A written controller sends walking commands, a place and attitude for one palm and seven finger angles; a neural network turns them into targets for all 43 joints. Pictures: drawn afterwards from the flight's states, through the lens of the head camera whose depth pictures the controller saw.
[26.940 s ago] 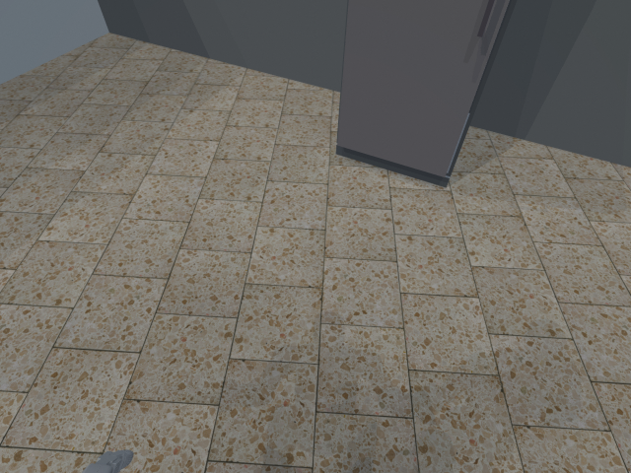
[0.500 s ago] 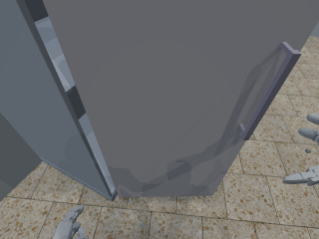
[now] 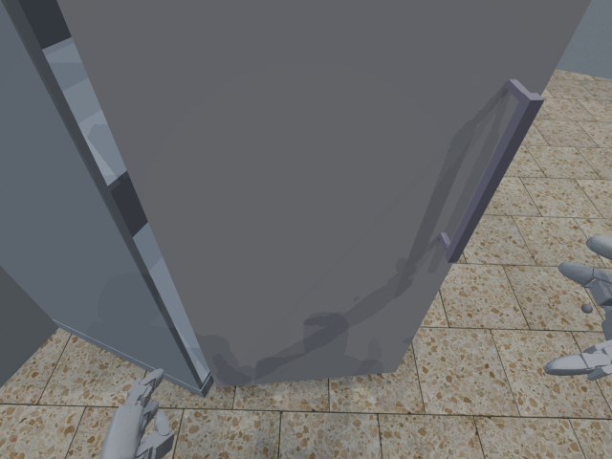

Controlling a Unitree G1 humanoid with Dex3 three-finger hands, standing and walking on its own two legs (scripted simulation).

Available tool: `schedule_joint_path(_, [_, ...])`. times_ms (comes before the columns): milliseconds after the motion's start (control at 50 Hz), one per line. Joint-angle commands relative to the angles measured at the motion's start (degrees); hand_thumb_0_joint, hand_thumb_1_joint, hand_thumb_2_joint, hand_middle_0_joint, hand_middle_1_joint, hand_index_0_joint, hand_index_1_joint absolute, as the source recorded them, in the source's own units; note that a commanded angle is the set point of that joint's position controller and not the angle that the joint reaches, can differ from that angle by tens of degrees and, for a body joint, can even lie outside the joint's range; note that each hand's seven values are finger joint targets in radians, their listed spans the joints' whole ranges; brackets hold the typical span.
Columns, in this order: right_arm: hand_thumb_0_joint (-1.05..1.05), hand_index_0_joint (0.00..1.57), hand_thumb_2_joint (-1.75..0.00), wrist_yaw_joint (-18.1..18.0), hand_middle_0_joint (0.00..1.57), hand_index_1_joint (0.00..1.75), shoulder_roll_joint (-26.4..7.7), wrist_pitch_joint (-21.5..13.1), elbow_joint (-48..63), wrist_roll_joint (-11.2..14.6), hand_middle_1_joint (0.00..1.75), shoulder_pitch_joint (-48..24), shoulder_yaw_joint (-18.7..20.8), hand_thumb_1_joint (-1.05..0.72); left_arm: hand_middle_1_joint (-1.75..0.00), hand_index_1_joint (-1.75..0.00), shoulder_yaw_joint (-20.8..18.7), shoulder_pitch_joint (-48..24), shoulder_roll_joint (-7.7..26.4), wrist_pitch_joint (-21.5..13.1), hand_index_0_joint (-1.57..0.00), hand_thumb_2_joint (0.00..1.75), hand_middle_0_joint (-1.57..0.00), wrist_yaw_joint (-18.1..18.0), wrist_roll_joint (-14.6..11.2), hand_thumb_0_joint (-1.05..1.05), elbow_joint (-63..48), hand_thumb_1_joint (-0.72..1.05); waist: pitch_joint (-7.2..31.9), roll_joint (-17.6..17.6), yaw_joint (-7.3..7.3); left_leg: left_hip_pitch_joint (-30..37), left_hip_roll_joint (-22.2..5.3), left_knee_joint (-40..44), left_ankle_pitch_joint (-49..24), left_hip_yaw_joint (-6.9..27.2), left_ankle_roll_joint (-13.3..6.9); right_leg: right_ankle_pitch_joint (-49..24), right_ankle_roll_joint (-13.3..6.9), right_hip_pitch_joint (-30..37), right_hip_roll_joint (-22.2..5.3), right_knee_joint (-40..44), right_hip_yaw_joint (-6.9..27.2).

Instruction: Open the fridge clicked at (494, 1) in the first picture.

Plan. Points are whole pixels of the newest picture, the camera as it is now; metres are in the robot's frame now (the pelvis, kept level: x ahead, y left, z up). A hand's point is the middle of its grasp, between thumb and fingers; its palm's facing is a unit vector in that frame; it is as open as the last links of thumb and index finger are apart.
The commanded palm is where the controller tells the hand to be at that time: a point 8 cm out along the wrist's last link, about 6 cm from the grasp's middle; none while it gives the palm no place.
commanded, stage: draw the hand back to the body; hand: right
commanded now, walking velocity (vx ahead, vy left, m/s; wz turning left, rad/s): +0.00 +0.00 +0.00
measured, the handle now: (478, 185) +0.46 -0.26 +0.13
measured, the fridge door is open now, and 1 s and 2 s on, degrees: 62 62 62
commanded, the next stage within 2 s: step back with the hand held close in 1.50 s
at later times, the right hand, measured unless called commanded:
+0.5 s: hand (596, 312) +0.24 -0.30 +0.15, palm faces +0.39 +0.91 -0.17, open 14.3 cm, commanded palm +0.18 -0.32 +0.17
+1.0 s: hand (592, 299) +0.24 -0.28 +0.18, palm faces +0.44 +0.81 -0.38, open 10.0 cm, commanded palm +0.18 -0.31 +0.19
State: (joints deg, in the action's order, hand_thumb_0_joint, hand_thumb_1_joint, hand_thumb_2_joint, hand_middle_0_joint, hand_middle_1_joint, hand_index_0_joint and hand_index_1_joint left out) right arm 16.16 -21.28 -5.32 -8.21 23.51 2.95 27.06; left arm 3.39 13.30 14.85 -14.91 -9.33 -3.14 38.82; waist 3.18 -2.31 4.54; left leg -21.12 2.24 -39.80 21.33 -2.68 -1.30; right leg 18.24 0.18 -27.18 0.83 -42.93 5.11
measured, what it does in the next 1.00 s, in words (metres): stands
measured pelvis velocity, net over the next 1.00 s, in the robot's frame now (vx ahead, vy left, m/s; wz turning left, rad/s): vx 0.03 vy -0.01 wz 0.03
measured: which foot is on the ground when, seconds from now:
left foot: down 0.00-1.00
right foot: down 0.00-1.00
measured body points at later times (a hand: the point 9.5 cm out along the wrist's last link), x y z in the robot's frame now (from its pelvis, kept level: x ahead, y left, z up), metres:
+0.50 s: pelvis +0.01 +0.00 +0.01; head -0.01 +0.01 +0.46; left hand +0.21 +0.22 -0.05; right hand +0.21 -0.34 +0.16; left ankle -0.01 +0.11 -0.71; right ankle +0.04 -0.12 -0.71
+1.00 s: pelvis +0.03 -0.01 +0.03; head +0.01 +0.01 +0.48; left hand +0.21 +0.22 -0.06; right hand +0.21 -0.32 +0.20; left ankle -0.01 +0.11 -0.71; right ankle +0.04 -0.12 -0.71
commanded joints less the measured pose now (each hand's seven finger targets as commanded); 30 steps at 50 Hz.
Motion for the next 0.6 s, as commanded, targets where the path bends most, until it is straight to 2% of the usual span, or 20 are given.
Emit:
schedule_joint_path(0, [0.00, 0.25, -0.20, 0.7, 0.25, 1.15, -15.7, 4.3, 17.3, -1.2, 1.15, -14.5, 2.4, 0.55, -0.30, -0.30, -2.3, -5.7, 6.8, -6.3, -0.20, 0.90, -0.20, -1.6, -0.3, 0.00, -10.0, 0.90, 11.1, -6.9, -0.33, 2.4, -1.7, 9.4, -9.6, 2.2, 0.2, -7.0, -2.2, 11.1, 0.3, 10.1, -1.2])
schedule_joint_path(20, [0.00, 0.25, -0.20, -0.5, 0.25, 1.15, -15.9, 5.6, 18.4, -3.0, 1.15, -11.9, 2.2, 0.55, -0.30, -0.30, -2.3, -5.4, 6.6, -6.1, -0.20, 0.90, -0.20, -1.1, -0.1, 0.00, -10.3, 0.90, 9.3, -6.7, -0.14, 1.7, -1.4, 9.4, -9.9, 1.5, 0.0, -7.7, -2.1, 11.2, 0.2, 10.8, -0.9])
schedule_joint_path(40, [0.00, 0.25, -0.20, -1.7, 0.25, 1.15, -16.4, 6.4, 18.3, -3.4, 1.15, -8.6, 3.8, 0.55, -0.30, -0.30, -2.5, -5.2, 6.7, -5.9, -0.20, 0.90, -0.20, -0.6, 0.1, 0.00, -10.4, 0.90, 8.5, -4.1, 0.26, 2.7, -1.4, 9.7, -11.1, 1.6, 0.0, -8.8, -2.1, 10.7, 0.0, 10.6, -1.1])
schedule_joint_path(80, [0.00, 0.25, -0.20, -2.8, 0.25, 1.15, -15.4, 6.7, 20.4, -2.3, 1.15, -5.7, 5.6, 0.55, -0.30, -0.30, -2.6, -5.4, 6.6, -5.3, -0.20, 0.90, -0.20, 0.2, 0.3, 0.00, -10.9, 0.90, 8.4, -1.1, 0.53, 3.7, -1.1, 9.6, -13.1, 0.9, 0.1, -10.5, -1.8, 10.5, 0.0, 11.2, -1.3])
schedule_joint_path(120, [0.00, 0.25, -0.20, -3.2, 0.25, 1.15, -14.3, 6.4, 21.9, -0.6, 1.15, -3.1, 7.4, 0.55, -0.30, -0.30, -2.7, -5.5, 6.3, -5.0, -0.20, 0.90, -0.20, 0.9, 0.3, 0.00, -11.1, 0.90, 9.0, -1.2, 0.98, 4.6, -0.7, 9.5, -14.8, 0.5, 0.2, -12.1, -1.4, 11.1, 0.1, 11.3, -1.5])
schedule_joint_path(140, [0.00, 0.25, -0.20, -3.4, 0.25, 1.15, -14.3, 6.3, 22.2, 0.0, 1.15, -1.7, 8.1, 0.55, -0.30, -0.30, -2.9, -5.5, 6.5, -4.9, -0.20, 0.90, -0.20, 1.1, 0.4, 0.00, -11.1, 0.90, 9.4, -0.1, 1.22, 5.6, -0.8, 9.5, -16.7, 0.7, 0.2, -13.4, -1.4, 11.1, 0.1, 10.8, -1.8])
schedule_joint_path(200, [0.00, 0.25, -0.20, -3.5, 0.25, 1.15, -11.9, 7.4, 24.7, -0.3, 1.15, 0.5, 6.6, 0.55, -0.30, -0.30, -3.1, -5.5, 6.2, -4.4, -0.20, 0.90, -0.20, 1.7, 0.2, 0.00, -11.3, 0.90, 9.3, -2.3, 0.86, 4.8, -0.7, 9.1, -17.7, 0.1, 0.2, -14.7, -1.1, 12.4, 0.1, 11.3, -2.3])
schedule_joint_path(240, [0.00, 0.25, -0.20, -3.7, 0.25, 1.15, -11.2, 8.7, 24.9, -0.5, 1.15, 1.3, 5.7, 0.55, -0.30, -0.30, -3.1, -5.6, 6.4, -4.0, -0.20, 0.90, -0.20, 1.6, 0.1, 0.00, -11.3, 0.90, 7.3, -1.7, 0.49, 4.0, -0.7, 10.0, -16.2, 0.4, 0.3, -13.3, -1.3, 12.0, 0.0, 11.3, -2.3])
schedule_joint_path(300, [0.00, 0.25, -0.20, -3.6, 0.25, 1.15, -10.7, 9.2, 28.7, -0.9, 1.15, -1.5, 4.2, 0.55, -0.30, -0.30, -3.1, -6.0, 6.3, -3.9, -0.20, 0.90, -0.20, 1.1, 0.0, 0.00, -11.2, 0.90, 7.3, -1.7, -0.35, 3.4, -0.7, 10.4, -14.9, 0.3, 0.3, -12.4, -1.4, 13.4, 0.1, 11.9, -2.0])
schedule_joint_path(320, [0.00, 0.25, -0.22, -3.7, 0.25, 1.13, -11.3, 9.0, 29.8, -1.0, 1.13, -1.6, 4.7, 0.51, -0.30, -0.30, -3.1, -6.1, 6.2, -3.9, -0.20, 0.90, -0.20, 0.9, 0.2, 0.00, -11.2, 0.90, 7.8, -3.0, -0.11, 3.6, -0.7, 10.5, -14.7, 0.5, 0.3, -12.3, -1.4, 13.8, 0.2, 12.1, -1.9])
schedule_joint_path(340, [0.00, 0.25, -0.24, -4.0, 0.25, 1.11, -12.1, 8.8, 31.0, -1.2, 1.11, -1.7, 4.9, 0.48, -0.30, -0.30, -3.0, -6.0, 6.4, -3.9, -0.20, 0.90, -0.20, 0.7, 0.2, 0.00, -11.0, 0.90, 7.9, -1.4, -0.11, 4.2, -0.6, 10.8, -14.0, 0.4, 0.2, -12.0, -1.5, 13.7, 0.0, 12.0, -1.8])
schedule_joint_path(380, [0.00, 0.25, -0.27, -4.1, 0.25, 1.07, -10.6, 8.4, 32.1, -1.5, 1.07, -2.5, 3.2, 0.41, -0.30, -0.30, -2.7, -6.6, 5.9, -4.2, -0.20, 0.90, -0.20, 0.5, 0.2, 0.00, -10.9, 0.90, 7.3, -2.9, -0.34, 3.7, -0.7, 10.8, -13.5, 0.3, 0.2, -11.5, -1.4, 14.4, 0.2, 12.5, -1.5])
schedule_joint_path(400, [0.00, 0.24, -0.29, -4.3, 0.24, 1.04, -11.2, 8.3, 32.1, -1.5, 1.04, -2.6, 3.8, 0.37, -0.30, -0.30, -2.6, -6.6, 6.0, -4.3, -0.20, 0.90, -0.20, 0.3, 0.2, 0.00, -10.5, 0.90, 7.0, -3.1, -0.21, 3.7, -0.6, 11.0, -12.3, 0.3, 0.1, -10.6, -1.2, 14.4, 0.2, 12.9, -1.2])
schedule_joint_path(420, [0.00, 0.24, -0.31, -12.7, 0.24, 1.02, -21.3, 5.5, 30.9, -11.4, 1.02, -4.1, 6.3, 0.33, -0.30, -0.30, -3.0, -7.4, 6.9, -3.6, -0.20, 0.90, -0.20, 0.9, 2.5, 0.00, -9.4, 0.90, 2.9, -5.1, -0.33, 3.3, -1.7, 15.2, -9.2, 3.1, 0.0, -8.1, -1.6, 12.7, 1.2, 13.4, -1.8])
schedule_joint_path(440, [0.00, 0.24, -0.32, -16.2, 0.24, 1.00, -17.6, 4.4, 27.9, -12.4, 1.00, -0.2, 5.0, 0.30, -0.30, -0.30, -3.0, -6.7, 6.5, -3.0, -0.20, 0.90, -0.20, 1.3, 2.9, 0.00, -8.6, 0.90, 0.8, -1.9, -0.75, 3.5, -2.2, 15.8, -7.0, 2.4, 0.0, -6.3, -1.5, 11.2, 0.9, 14.0, -1.5])
schedule_joint_path(460, [0.00, 0.24, -0.34, -18.0, 0.24, 0.98, -13.9, 3.6, 28.1, -14.1, 0.98, 1.4, 1.1, 0.26, -0.30, -0.30, -2.8, -7.1, 6.0, -2.2, -0.20, 0.90, -0.20, 1.7, 2.9, 0.00, -8.8, 0.90, 0.5, -2.0, -1.32, 4.1, -2.7, 15.7, -6.3, 2.4, 0.1, -5.6, -1.8, 12.4, 0.5, 14.6, -1.8])
schedule_joint_path(480, [0.00, 0.24, -0.36, -19.2, 0.24, 0.96, -12.4, 2.8, 29.4, -14.9, 0.96, 3.4, -0.4, 0.22, -0.30, -0.30, -2.9, -7.5, 5.6, -1.4, -0.20, 0.90, -0.20, 2.0, 2.9, 0.00, -9.1, 0.90, 1.3, -1.7, -1.24, 4.9, -2.7, 15.9, -7.4, 2.2, 0.1, -6.6, -2.1, 14.2, 0.2, 14.9, -1.9])
schedule_joint_path(520, [0.00, 0.24, -0.39, -21.1, 0.24, 0.92, -12.6, 1.6, 32.7, -16.2, 0.92, 5.6, -0.9, 0.15, -0.30, -0.30, -2.9, -7.8, 5.5, -0.3, -0.20, 0.90, -0.20, 2.4, 3.1, 0.00, -9.7, 0.90, 3.8, -3.7, -0.72, 7.4, -2.8, 15.9, -8.3, 2.1, 0.2, -7.5, -2.2, 16.4, 0.1, 16.1, -2.1])
schedule_joint_path(540, [0.00, 0.24, -0.41, -21.8, 0.24, 0.89, -13.5, 1.1, 32.6, -16.7, 0.89, 5.9, -0.4, 0.12, -0.30, -0.30, -3.1, -8.0, 5.9, 0.0, -0.20, 0.90, -0.20, 2.4, 3.2, 0.00, -9.5, 0.90, 4.4, -1.7, -0.70, 8.4, -2.6, 16.7, -9.2, 2.2, 0.3, -8.4, -2.3, 16.7, 0.0, 16.2, -2.4])
schedule_joint_path(580, [0.00, 0.23, -0.44, -22.7, 0.23, 0.85, -12.3, 0.2, 34.5, -17.4, 0.85, 7.3, -1.4, 0.04, -0.30, -0.30, -3.0, -8.3, 5.4, 0.7, -0.20, 0.90, -0.20, 2.6, 3.3, 0.00, -9.8, 0.90, 4.1, -1.8, -0.67, 9.3, -2.6, 16.8, -10.0, 1.9, 0.3, -9.4, -2.3, 17.9, -0.1, 17.4, -2.5])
